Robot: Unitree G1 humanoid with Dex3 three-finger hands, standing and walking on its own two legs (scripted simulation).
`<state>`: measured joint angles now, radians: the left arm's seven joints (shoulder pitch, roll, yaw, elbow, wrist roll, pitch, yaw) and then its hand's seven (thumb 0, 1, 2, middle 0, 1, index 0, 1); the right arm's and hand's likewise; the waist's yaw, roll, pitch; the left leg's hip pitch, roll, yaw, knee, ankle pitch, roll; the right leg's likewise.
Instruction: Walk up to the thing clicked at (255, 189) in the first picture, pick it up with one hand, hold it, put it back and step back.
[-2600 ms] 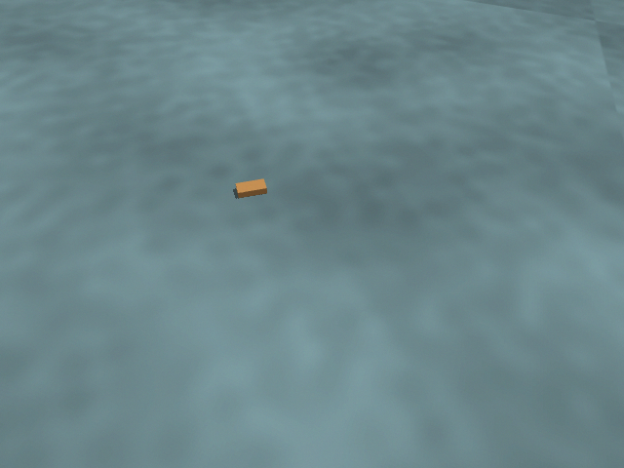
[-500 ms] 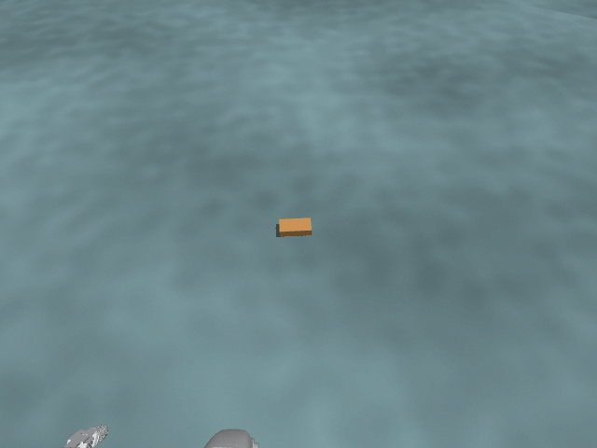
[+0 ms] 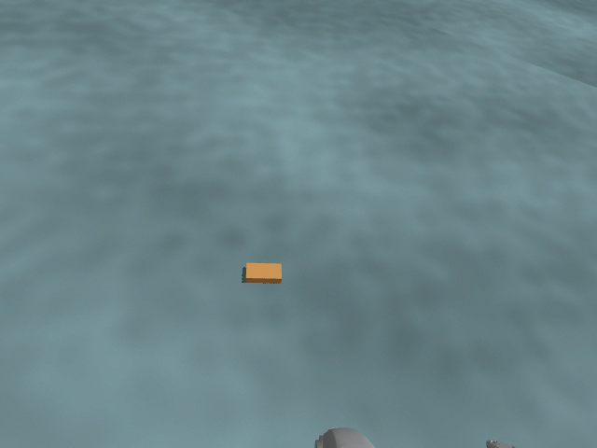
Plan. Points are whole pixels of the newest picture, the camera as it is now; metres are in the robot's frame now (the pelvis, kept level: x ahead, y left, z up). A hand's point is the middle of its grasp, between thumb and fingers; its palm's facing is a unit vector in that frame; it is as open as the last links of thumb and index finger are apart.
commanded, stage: walk up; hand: left
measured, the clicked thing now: (263, 273) +0.85 +0.03 -0.75
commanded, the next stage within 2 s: none
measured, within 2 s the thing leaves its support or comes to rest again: neither
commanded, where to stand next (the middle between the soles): +0.46 -0.18 m, yaw +3 degrees
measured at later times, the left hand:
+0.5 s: hand (186, 402) +0.21 +0.15 -0.12, palm faces -0.01 -0.92 -0.38, open 7.4 cm
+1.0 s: hand (233, 309) +0.37 +0.10 -0.14, palm faces -0.05 -0.94 -0.33, open 7.4 cm
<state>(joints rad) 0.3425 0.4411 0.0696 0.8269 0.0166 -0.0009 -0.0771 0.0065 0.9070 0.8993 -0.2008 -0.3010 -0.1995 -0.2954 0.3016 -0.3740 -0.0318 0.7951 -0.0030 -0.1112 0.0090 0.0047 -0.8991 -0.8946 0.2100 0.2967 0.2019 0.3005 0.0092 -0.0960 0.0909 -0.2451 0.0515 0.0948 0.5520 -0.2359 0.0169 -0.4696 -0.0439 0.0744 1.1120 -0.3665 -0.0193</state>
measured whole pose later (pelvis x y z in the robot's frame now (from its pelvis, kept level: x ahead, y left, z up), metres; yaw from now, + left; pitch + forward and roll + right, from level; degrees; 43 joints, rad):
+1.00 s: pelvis +0.31 -0.18 +0.00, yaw +0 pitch -4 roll +1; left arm 0.30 0.45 0.07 0.83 0.01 0.00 -0.09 0.00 0.91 0.90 -0.20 -0.30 -0.20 -0.30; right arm 0.36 -0.43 -0.05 0.83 -0.02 -0.09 0.02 0.01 -0.90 -0.89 0.21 0.30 0.20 0.30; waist -0.02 -0.07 0.08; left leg -0.20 0.08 0.07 0.55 -0.29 0.00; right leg -0.48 -0.12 0.04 0.79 -0.27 0.00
